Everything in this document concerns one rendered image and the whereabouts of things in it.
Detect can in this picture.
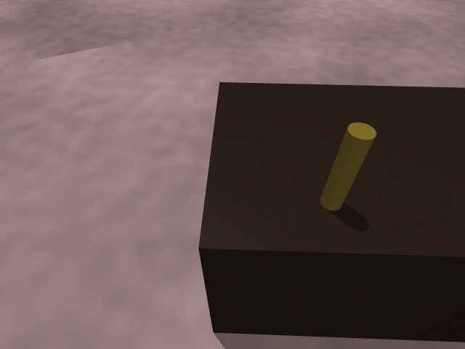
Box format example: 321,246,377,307
320,122,376,211

